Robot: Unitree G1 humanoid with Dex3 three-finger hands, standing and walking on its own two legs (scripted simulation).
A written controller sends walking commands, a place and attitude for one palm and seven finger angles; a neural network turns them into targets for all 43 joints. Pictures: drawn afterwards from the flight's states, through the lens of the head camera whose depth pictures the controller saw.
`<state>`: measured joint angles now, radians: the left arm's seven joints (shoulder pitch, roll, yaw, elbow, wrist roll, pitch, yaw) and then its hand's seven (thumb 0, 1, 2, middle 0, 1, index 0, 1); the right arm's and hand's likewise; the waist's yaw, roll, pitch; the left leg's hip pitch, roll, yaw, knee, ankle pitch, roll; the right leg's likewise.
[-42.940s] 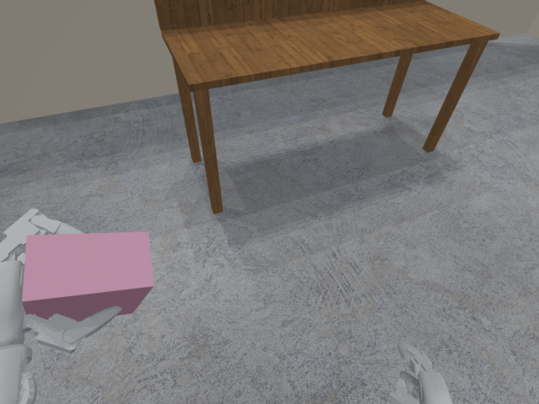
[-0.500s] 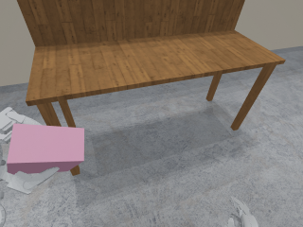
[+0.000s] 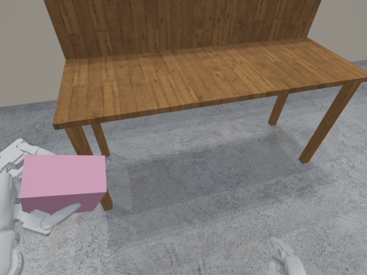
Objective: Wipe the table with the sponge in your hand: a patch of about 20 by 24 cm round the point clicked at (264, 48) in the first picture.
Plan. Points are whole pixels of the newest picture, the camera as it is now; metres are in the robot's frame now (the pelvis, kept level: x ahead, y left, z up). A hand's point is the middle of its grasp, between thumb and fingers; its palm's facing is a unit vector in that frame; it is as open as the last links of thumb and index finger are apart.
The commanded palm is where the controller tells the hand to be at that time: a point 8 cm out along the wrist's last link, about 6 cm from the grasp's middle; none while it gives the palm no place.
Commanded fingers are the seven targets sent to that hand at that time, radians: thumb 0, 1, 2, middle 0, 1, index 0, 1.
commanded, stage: stop stepping back and stand still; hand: left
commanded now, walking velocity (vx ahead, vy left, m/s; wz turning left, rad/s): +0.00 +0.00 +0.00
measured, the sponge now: (75, 186) +0.23 +0.21 +0.14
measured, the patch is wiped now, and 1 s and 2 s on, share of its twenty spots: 0.95 0.95 0.95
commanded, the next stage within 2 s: stand and wait in 0.42 s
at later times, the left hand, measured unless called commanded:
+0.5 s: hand (46, 174) +0.24 +0.25 +0.16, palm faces +0.37 -0.87 -0.33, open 10.5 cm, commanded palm +0.19 +0.29 +0.19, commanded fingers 0.00 0.10 1.30 -1.20 -1.60 -1.20 -1.60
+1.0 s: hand (46, 177) +0.23 +0.25 +0.16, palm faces +0.36 -0.86 -0.35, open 10.5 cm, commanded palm +0.19 +0.29 +0.19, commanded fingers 0.00 0.10 1.30 -1.20 -1.60 -1.20 -1.60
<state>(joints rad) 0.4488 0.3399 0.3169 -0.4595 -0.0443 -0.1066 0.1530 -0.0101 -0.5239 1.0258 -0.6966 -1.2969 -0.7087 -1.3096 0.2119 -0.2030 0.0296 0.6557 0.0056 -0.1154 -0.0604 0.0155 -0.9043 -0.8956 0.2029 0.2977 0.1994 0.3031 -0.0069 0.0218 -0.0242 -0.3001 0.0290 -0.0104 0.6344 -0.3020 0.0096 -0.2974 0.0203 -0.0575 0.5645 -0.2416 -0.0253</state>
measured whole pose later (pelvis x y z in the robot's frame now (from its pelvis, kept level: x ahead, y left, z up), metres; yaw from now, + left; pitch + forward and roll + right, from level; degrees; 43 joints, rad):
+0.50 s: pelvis +0.02 +0.02 +0.01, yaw -1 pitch -1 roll -1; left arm 0.47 0.35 0.29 -0.47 -0.05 -0.11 0.15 -0.01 -0.52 1.03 -0.70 -1.30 -0.71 -1.31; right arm 0.17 -0.20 0.03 0.60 0.00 -0.08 -0.07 0.01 -0.90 -0.90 0.20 0.30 0.20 0.30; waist 0.01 -0.01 -0.02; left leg -0.21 0.01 0.03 0.50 -0.28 0.02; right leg -0.22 0.00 -0.02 0.44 -0.21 0.01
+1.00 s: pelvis +0.02 +0.02 +0.01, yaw -2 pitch -1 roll -1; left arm 0.48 0.34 0.29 -0.44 -0.05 -0.11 0.16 -0.01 -0.52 1.03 -0.70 -1.30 -0.71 -1.31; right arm 0.19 -0.21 0.02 0.62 0.00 -0.07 -0.08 0.02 -0.90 -0.90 0.20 0.30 0.20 0.30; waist 0.00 0.01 -0.02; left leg -0.21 0.01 0.03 0.48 -0.25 0.02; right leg -0.23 0.00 -0.01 0.42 -0.18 0.01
